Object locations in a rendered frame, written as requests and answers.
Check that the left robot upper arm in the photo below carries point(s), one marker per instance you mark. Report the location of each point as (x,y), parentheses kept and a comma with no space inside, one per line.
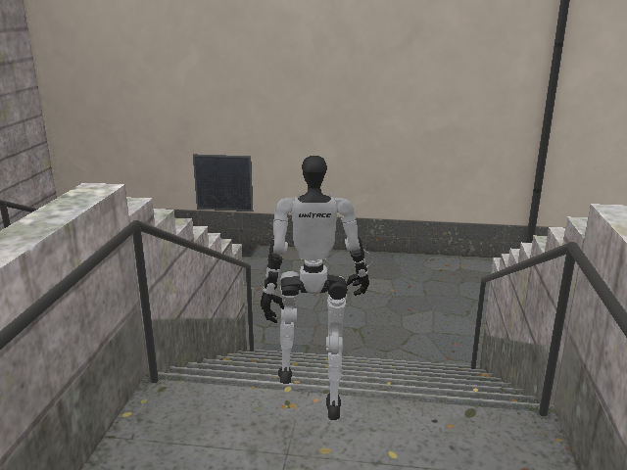
(280,223)

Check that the left robot thigh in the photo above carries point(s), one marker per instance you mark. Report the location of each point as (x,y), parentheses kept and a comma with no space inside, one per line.
(290,284)

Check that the right robot upper arm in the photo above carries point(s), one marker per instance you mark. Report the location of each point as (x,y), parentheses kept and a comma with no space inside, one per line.
(345,208)

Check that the humanoid robot torso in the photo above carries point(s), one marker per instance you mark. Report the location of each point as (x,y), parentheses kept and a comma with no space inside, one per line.
(314,226)

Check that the robot left forearm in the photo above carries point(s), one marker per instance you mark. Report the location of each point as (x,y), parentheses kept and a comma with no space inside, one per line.
(272,271)

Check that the right robot hand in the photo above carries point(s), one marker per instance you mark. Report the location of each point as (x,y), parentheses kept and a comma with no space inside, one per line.
(360,280)

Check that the robot right forearm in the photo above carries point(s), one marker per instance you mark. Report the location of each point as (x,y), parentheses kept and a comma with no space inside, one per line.
(359,260)

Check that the left robot hand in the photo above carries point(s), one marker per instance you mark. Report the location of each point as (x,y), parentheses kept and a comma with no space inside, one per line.
(265,304)

